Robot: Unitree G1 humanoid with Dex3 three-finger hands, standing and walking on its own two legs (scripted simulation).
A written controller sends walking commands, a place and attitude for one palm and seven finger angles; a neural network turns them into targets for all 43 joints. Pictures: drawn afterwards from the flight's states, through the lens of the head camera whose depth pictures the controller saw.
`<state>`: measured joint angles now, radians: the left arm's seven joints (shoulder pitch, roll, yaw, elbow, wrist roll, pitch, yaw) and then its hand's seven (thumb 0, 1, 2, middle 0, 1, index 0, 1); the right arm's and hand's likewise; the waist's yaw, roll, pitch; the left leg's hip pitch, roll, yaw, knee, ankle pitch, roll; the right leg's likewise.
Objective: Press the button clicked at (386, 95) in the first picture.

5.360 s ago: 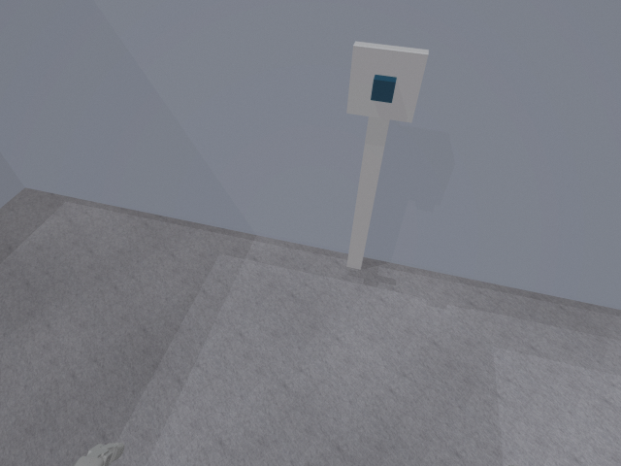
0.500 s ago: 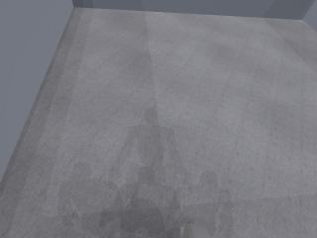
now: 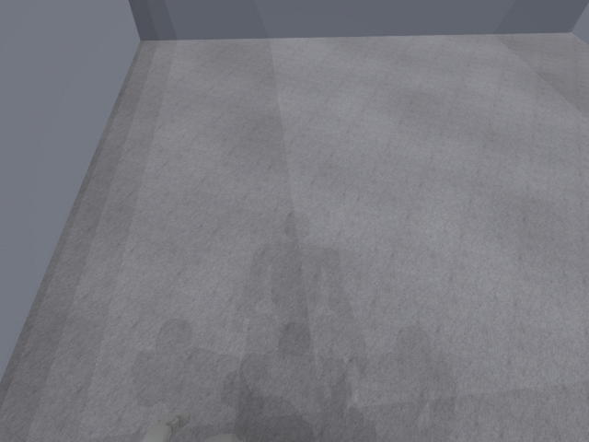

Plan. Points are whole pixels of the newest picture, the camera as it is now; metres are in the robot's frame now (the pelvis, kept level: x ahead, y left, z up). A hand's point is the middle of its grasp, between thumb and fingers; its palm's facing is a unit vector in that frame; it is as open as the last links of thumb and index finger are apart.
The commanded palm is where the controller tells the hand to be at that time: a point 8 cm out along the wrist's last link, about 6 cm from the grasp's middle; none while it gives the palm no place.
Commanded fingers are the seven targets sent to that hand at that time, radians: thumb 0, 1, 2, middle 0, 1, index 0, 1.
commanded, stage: turn to face it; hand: left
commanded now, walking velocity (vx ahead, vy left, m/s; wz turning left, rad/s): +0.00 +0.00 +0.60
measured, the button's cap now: out of the picture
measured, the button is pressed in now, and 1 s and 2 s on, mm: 0 0 0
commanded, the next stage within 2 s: none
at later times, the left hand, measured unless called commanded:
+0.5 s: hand out of the picture +0.00 +0.25 -0.16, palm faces +0.30 -0.92 -0.26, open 7.4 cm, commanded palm none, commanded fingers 0.00 0.90 0.90 -0.20 -0.30 -0.20 -0.30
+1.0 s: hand out of the picture -0.13 +0.16 -0.15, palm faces +0.58 -0.77 -0.25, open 7.4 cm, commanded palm none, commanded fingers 0.00 0.90 0.90 -0.20 -0.30 -0.20 -0.30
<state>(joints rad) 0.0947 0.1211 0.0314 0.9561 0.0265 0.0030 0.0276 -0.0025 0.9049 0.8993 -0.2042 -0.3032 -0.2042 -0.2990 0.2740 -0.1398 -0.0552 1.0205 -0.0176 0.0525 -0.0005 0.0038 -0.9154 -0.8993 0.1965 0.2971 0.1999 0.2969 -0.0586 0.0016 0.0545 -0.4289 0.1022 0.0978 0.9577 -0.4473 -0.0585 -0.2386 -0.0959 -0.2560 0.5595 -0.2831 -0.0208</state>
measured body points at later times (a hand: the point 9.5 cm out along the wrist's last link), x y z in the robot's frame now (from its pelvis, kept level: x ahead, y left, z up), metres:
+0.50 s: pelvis -0.02 +0.02 +0.01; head +0.00 +0.04 +0.46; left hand -0.01 +0.30 -0.14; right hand +0.10 -0.21 -0.12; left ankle +0.02 +0.11 -0.73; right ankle +0.00 -0.15 -0.67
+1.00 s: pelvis -0.06 -0.04 +0.01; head -0.03 -0.02 +0.45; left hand -0.16 +0.20 -0.13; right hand +0.15 -0.22 -0.14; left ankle -0.15 +0.08 -0.69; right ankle +0.00 -0.14 -0.73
